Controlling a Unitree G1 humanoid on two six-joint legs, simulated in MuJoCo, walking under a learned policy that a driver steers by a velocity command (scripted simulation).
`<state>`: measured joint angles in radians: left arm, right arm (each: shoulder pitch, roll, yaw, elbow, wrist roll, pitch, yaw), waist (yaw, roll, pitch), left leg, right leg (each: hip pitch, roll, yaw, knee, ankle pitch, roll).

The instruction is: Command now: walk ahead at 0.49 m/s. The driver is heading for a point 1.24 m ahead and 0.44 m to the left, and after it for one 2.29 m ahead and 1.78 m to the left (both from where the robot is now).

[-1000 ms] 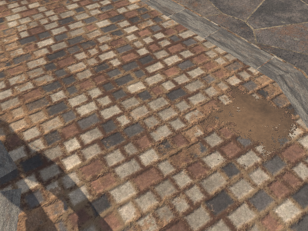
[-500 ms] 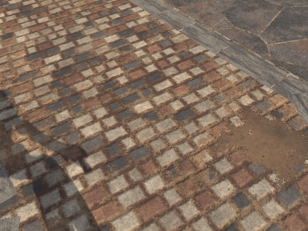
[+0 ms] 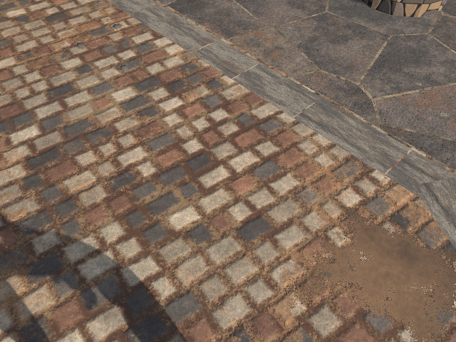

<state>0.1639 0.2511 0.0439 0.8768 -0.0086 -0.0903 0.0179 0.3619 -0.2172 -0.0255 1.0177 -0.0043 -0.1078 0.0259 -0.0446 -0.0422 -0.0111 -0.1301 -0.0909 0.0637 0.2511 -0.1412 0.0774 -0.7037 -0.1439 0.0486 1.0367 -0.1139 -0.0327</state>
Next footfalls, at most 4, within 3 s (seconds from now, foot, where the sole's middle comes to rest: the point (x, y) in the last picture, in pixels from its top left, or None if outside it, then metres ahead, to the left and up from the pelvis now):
0.26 right None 0.33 -0.16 -0.78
0.76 left None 0.49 0.09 -0.78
1.30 right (263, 332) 0.55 -0.11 -0.78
1.64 left None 0.36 0.08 -0.78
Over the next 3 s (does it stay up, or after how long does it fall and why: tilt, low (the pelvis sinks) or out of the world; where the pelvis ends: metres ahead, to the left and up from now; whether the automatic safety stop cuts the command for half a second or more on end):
stays up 0.95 0.33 -0.03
